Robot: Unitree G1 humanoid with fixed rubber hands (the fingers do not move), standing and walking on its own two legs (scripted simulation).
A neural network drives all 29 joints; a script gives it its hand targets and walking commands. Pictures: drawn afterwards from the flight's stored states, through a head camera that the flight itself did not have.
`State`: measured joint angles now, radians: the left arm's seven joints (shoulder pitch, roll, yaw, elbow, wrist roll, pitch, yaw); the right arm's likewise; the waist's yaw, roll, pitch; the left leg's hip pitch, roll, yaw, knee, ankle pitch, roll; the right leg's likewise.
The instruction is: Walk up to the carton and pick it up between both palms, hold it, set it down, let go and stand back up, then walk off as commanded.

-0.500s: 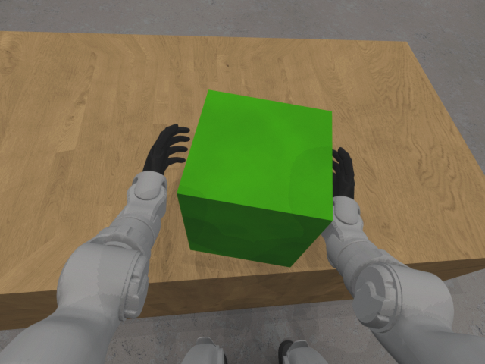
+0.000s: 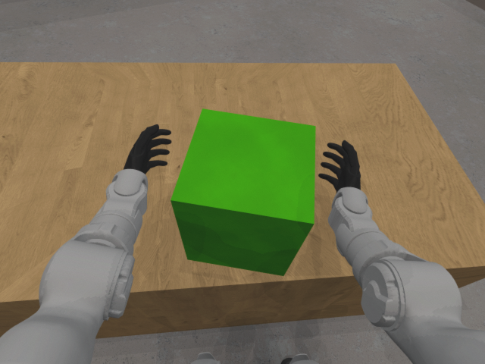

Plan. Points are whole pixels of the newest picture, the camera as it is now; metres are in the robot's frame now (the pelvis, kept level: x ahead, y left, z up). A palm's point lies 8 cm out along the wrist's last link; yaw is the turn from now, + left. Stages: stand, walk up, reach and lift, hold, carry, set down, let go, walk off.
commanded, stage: set down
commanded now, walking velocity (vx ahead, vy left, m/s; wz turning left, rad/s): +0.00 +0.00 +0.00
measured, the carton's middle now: (246, 198) +0.43 +0.01 -0.04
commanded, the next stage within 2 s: none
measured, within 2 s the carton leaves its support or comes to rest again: neither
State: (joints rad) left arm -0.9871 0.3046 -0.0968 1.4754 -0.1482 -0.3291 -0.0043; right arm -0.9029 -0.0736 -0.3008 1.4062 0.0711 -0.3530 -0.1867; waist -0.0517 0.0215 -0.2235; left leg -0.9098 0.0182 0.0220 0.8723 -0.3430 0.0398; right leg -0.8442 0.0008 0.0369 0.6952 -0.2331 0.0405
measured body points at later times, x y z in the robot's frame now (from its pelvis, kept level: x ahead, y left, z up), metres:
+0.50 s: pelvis +0.00 -0.03 +0.02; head +0.05 -0.02 +0.47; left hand +0.42 +0.19 +0.05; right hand +0.38 -0.20 +0.04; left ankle +0.03 +0.06 -0.69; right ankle +0.05 -0.19 -0.69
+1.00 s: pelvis +0.00 -0.02 +0.02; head +0.04 +0.00 +0.47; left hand +0.40 +0.21 +0.05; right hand +0.36 -0.18 +0.04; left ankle +0.03 +0.06 -0.69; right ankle +0.05 -0.19 -0.69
